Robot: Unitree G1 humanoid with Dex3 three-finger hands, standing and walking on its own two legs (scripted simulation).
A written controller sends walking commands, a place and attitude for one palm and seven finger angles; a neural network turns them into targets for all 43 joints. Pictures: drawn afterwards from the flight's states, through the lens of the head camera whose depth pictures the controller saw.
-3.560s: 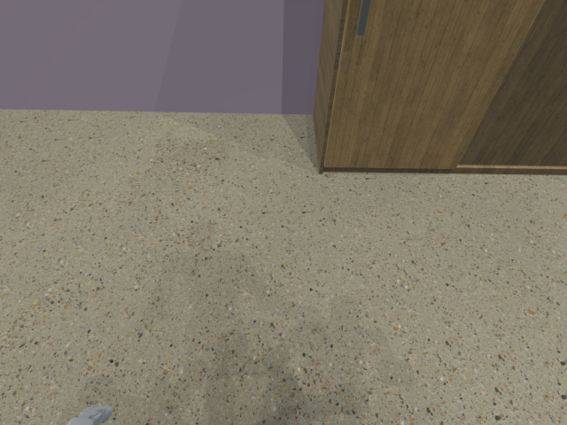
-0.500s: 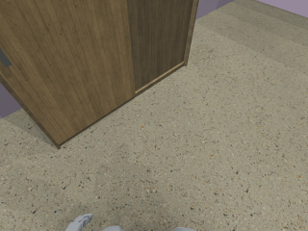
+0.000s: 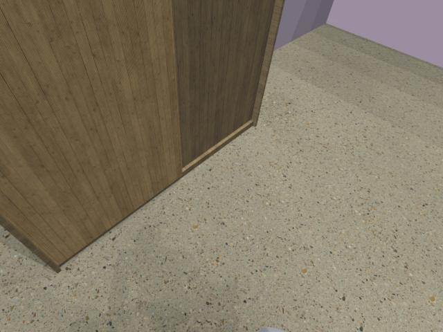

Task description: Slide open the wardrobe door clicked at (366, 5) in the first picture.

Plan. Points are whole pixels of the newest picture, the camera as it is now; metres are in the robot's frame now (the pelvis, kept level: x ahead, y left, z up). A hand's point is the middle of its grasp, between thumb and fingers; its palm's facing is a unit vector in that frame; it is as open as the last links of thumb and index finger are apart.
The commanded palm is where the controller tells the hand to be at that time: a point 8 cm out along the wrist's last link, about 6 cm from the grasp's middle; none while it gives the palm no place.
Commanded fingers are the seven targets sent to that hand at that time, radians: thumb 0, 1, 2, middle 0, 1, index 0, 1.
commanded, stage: turn to face it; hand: left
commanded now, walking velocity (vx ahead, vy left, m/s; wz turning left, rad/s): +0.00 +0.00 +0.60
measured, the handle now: out of the picture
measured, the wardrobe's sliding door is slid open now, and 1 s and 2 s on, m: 0.00 0.00 0.00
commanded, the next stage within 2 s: take the last steps up to it in 1.40 s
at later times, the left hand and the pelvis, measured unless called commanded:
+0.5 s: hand out of the picture +0.14 +0.16 -0.15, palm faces +0.26 -0.94 -0.23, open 7.3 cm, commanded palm none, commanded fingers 0.00 0.90 0.90 -0.20 -0.30 -0.20 -0.30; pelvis +0.07 -0.04 +0.00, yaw +15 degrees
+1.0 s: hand out of the picture +0.00 +0.22 -0.16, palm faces +0.53 -0.80 -0.27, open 7.4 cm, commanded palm none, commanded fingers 0.00 0.90 0.90 -0.20 -0.30 -0.20 -0.30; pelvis +0.04 -0.01 +0.00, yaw +31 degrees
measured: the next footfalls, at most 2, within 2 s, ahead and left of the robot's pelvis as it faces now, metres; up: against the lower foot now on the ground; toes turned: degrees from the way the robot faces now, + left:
right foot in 0.24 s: +0.14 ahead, -0.13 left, +0.00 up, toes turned -3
left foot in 0.68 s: +0.09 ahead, +0.12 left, +0.00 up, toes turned +31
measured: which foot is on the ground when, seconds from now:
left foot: down 0.00-0.26, up 0.28-0.66, down 0.68-1.00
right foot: up 0.00-0.22, down 0.24-0.68, up 0.70-1.00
